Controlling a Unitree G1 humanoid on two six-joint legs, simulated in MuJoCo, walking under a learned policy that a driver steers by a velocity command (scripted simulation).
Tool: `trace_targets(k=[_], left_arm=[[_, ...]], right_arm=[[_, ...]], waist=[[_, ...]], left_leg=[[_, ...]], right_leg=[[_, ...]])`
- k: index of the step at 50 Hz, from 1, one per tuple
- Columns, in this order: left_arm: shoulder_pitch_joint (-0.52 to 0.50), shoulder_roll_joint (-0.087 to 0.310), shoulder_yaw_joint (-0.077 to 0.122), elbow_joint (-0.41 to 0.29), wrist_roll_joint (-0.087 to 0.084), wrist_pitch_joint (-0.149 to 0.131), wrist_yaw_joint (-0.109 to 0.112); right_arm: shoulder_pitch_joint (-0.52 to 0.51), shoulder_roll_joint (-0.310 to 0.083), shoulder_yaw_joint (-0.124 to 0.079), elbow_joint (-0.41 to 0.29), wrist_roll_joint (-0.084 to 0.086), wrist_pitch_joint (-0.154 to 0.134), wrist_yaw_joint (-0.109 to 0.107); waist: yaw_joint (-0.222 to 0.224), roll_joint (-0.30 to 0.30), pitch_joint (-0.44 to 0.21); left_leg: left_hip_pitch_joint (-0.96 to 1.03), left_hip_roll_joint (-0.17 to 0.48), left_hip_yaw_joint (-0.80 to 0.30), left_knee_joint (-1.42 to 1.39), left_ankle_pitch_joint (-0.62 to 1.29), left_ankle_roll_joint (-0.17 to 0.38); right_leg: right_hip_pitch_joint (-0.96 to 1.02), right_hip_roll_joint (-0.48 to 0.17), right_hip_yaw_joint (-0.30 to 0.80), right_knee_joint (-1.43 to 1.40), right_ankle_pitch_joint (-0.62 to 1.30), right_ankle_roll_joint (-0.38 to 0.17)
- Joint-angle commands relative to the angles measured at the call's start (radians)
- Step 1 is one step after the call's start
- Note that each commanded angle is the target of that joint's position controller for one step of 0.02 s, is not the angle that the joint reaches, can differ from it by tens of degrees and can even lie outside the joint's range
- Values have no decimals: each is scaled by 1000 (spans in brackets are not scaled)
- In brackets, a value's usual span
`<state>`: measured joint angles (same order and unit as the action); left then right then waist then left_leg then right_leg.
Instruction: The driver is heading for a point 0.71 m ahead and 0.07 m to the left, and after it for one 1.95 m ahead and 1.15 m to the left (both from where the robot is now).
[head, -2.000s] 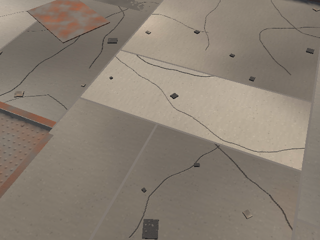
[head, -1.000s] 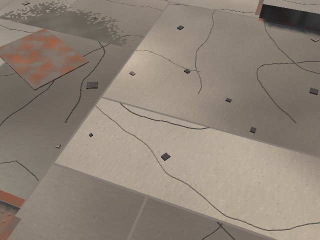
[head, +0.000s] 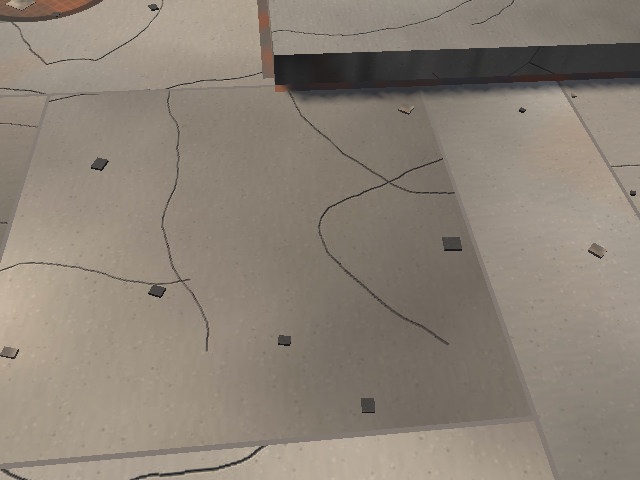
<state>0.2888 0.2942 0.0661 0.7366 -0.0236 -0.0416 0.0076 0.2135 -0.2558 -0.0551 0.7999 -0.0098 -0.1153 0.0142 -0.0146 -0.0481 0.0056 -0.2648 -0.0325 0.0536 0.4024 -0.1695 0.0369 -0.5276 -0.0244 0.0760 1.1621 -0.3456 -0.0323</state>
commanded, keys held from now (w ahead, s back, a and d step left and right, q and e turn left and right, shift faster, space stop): w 0.42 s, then w+q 0.58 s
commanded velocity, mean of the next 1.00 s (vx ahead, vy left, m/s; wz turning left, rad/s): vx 0.50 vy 0.00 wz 0.13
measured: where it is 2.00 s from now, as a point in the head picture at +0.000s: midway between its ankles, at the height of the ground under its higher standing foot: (245, 286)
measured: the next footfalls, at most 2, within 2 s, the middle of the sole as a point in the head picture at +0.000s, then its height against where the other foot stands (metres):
right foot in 0.34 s outside the picture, level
left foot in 0.90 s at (275, 424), level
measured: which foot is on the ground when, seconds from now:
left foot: down 0.00-0.34, up 0.36-0.88, down 0.90-1.00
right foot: up 0.00-0.32, down 0.34-0.90, up 0.92-1.00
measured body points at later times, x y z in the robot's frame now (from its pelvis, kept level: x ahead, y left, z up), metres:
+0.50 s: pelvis +0.26 -0.07 +0.00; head +0.28 -0.08 +0.45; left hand +0.39 +0.19 -0.10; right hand +0.32 -0.35 -0.13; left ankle +0.22 +0.09 -0.65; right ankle +0.28 -0.16 -0.74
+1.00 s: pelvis +0.52 +0.01 -0.02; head +0.56 +0.02 +0.43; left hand +0.54 +0.29 -0.14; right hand +0.72 -0.23 -0.12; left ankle +0.57 +0.09 -0.74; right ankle +0.40 -0.17 -0.64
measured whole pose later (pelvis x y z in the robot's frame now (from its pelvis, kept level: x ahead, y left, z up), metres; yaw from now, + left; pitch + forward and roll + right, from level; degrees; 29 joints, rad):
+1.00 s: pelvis +0.52 +0.01 -0.02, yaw +13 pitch +2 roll -1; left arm 0.26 0.28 0.05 0.81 -0.02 -0.11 0.00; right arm 0.17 -0.29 -0.07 0.73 0.02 -0.06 0.04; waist 0.01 0.00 0.05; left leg -0.44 -0.07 0.02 0.59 -0.19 0.09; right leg -0.33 -0.04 0.01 1.20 -0.44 0.00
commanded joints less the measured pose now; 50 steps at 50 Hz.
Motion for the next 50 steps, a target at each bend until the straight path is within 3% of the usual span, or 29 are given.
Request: trace_targets(k=[1,5,8,12,14,15,16,17,18,19,20,22,23,25,28,34,37,40,42,43,44,45,46,47,48,49,50], left_arm=[[11,26,8,-76,5,-7,-2],[-101,11,-7,-112,17,-24,-12],[-210,-4,-16,-139,10,-35,-26],[-307,16,-13,-183,-1,-39,-43],[-289,38,-5,-189,1,-43,-48],[-218,58,7,-170,7,-45,-47],[-81,100,32,-125,14,-43,-40],[102,170,57,-88,24,-38,-27],[165,270,74,-78,33,-32,-21],[188,191,54,-75,23,-34,-24],[122,147,36,-77,21,-38,-27],[-2,86,18,-86,23,-40,-34],[-37,60,12,-87,28,-47,-37],[-51,64,18,-67,29,-66,-38],[-28,82,27,-29,41,-80,-25],[4,109,34,21,34,-75,-3],[50,123,41,56,24,-62,4],[61,140,48,77,12,-40,8],[36,167,55,73,8,-26,15],[24,180,58,69,8,-17,21],[9,180,55,64,5,-9,26],[21,157,43,45,18,-15,31],[115,1,-6,-7,51,-45,12],[28,70,0,-14,15,-88,-4],[-63,113,11,-43,-21,-107,-13],[-89,105,6,-48,-10,-117,-9],[-100,109,13,-41,17,-116,0]], right_arm=[[17,-118,-28,-22,6,-20,8],[46,-153,-35,7,19,-11,3],[95,-173,-35,29,28,4,0],[163,-196,-35,67,38,26,0],[159,-211,-39,78,43,38,-4],[139,-219,-39,78,46,43,-7],[141,-203,-32,79,45,46,-10],[130,-163,-13,55,24,41,-13],[218,-45,25,23,11,20,-8],[198,-120,9,40,28,-2,-1],[122,-170,-8,13,52,-10,4],[53,-150,-9,7,34,-3,-2],[70,-141,-13,16,32,13,-2],[104,-97,-8,29,36,44,-3],[42,-86,-11,7,36,62,-10],[-113,-62,-6,-43,27,55,14],[-197,-51,2,-89,27,55,30],[-238,-59,0,-135,29,56,47],[-198,-84,-14,-149,30,59,55],[-119,-109,-29,-138,30,62,54],[33,-156,-58,-101,33,63,47],[201,-244,-95,-66,33,69,27],[193,-349,-108,-70,38,66,19],[236,-280,-87,-93,31,56,20],[204,-224,-73,-87,23,47,20],[141,-193,-64,-99,30,44,18],[67,-161,-54,-117,28,46,16]], waist=[[14,132,-1],[-6,106,1],[-49,113,21],[-72,136,50],[-41,152,39],[11,151,0],[75,129,-87],[150,54,-223],[105,-207,-330],[132,-165,-380],[117,-118,-231],[58,-23,-98],[25,-33,-74],[-6,-38,-56],[-1,-14,-2],[51,-1,50],[87,9,83],[88,-4,89],[50,-37,40],[3,-53,-16],[-81,-34,-97],[-149,60,-195],[-30,323,-274],[-102,221,-403],[-114,174,-267],[-76,95,-177],[-33,57,-113]], left_leg=[[103,272,-256,-247,118,187],[149,257,-153,-259,258,182],[151,234,-95,-249,239,157],[242,287,-116,-212,223,143],[281,308,-117,-157,313,125],[276,292,-90,-72,454,107],[235,245,-45,93,573,83],[48,196,1,367,408,42],[-361,26,11,740,-200,-24],[-476,37,-140,887,-399,-15],[-547,90,-135,917,-331,-5],[-483,158,-110,815,-186,-10],[-419,181,-121,777,-144,-13],[-358,183,-125,748,-94,-27],[-430,168,-170,659,21,-42],[-442,135,-126,368,276,-32],[-473,131,-90,281,250,-13],[-480,115,-42,237,122,21],[-367,60,23,230,18,57],[-251,16,57,228,-19,80],[-37,-34,70,169,26,113],[279,54,-109,143,58,171],[606,313,-681,53,-69,356],[681,369,-900,-84,-163,390],[604,340,-748,-95,-102,336],[453,295,-616,-92,-18,297],[302,257,-523,-103,86,270]], right_leg=[[-148,-73,39,-64,73,5],[-166,-92,-8,-297,257,15],[-104,-69,-59,-464,356,16],[-89,-42,-80,-574,290,-5],[-26,-20,-95,-622,227,-35],[92,9,-120,-667,238,-55],[298,36,-137,-692,260,-84],[594,-103,17,-657,302,-141],[910,-354,485,-745,173,-295],[917,-382,647,-831,106,-317],[805,-343,490,-838,152,-273],[554,-254,266,-887,292,-222],[471,-226,201,-925,327,-205],[384,-220,127,-988,358,-210],[370,-222,27,-1034,390,-204],[436,-212,-138,-1058,394,-147],[530,-241,-177,-1034,408,-135],[625,-270,-206,-961,515,-113],[644,-269,-240,-841,831,-88],[636,-257,-259,-719,997,-72],[572,-217,-290,-517,1042,-42],[335,-174,-293,-220,786,4],[-124,40,-209,134,-168,71],[-237,57,20,249,-248,52],[-320,6,29,240,-160,28],[-293,-40,19,155,-68,13],[-226,-71,12,67,-19,18]])
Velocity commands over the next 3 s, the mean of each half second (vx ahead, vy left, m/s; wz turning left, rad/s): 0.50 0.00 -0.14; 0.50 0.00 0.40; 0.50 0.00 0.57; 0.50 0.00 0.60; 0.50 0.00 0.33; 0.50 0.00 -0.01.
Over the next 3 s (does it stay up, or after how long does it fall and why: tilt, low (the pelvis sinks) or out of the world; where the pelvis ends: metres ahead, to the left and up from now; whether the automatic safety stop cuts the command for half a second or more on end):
stays up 1.31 0.71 -0.02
